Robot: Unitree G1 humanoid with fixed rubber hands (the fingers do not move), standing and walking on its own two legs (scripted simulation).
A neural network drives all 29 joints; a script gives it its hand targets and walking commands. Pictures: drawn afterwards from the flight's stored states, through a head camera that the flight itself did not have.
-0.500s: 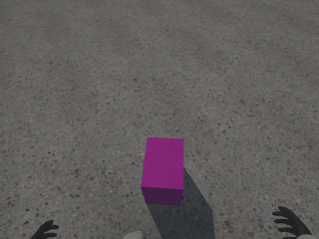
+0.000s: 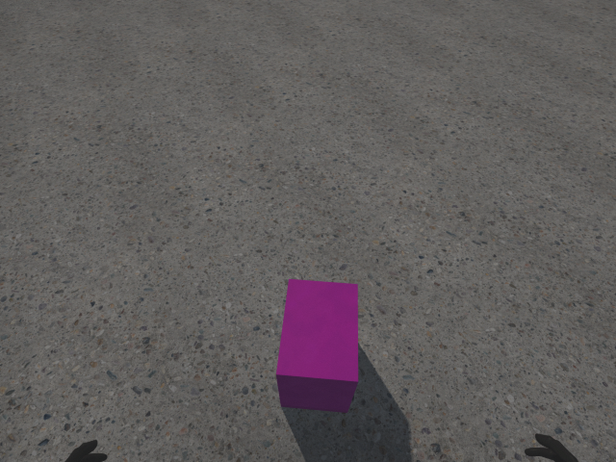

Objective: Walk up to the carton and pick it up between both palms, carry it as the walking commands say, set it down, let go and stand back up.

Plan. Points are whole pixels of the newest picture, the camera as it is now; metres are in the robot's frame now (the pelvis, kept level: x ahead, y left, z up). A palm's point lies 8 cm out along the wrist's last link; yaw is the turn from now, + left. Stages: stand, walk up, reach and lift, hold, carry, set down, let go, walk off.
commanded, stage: walk up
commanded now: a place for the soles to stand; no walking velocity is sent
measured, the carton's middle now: (318, 346) +0.52 -0.03 -0.63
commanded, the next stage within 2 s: none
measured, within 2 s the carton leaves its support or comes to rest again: neither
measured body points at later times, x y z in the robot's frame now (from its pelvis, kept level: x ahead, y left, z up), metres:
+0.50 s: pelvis +0.05 +0.04 -0.01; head +0.07 +0.05 +0.44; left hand +0.11 +0.39 -0.12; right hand +0.18 -0.31 -0.09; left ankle +0.10 +0.13 -0.74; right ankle -0.03 -0.11 -0.70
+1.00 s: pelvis +0.09 +0.02 -0.01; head +0.12 +0.02 +0.44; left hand +0.28 +0.33 -0.11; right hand +0.18 -0.32 -0.11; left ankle +0.10 +0.13 -0.74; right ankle +0.11 -0.11 -0.74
